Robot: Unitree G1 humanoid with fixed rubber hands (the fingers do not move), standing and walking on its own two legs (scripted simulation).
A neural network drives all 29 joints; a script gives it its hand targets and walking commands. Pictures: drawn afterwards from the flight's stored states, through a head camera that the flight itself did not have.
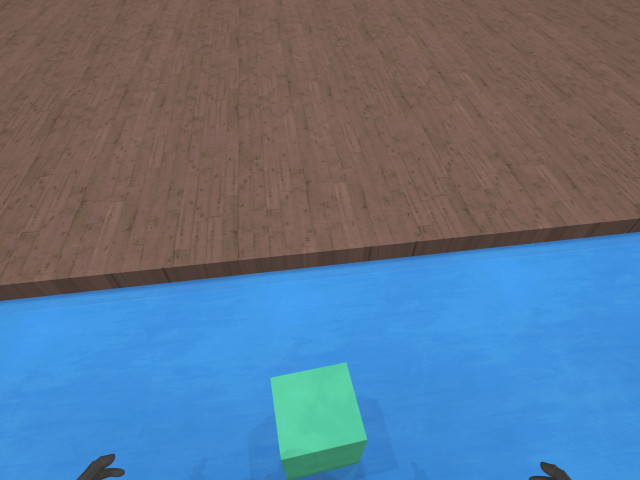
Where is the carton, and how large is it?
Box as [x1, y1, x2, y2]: [270, 362, 366, 479]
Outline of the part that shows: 345,362 270,378 280,456 287,479 356,463 359,461 366,441 366,437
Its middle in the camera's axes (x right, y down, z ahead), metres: -0.01 +0.50 +1.07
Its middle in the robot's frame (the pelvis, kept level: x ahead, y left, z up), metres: +0.38 +0.03 -0.66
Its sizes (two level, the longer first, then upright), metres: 0.210 0.200 0.250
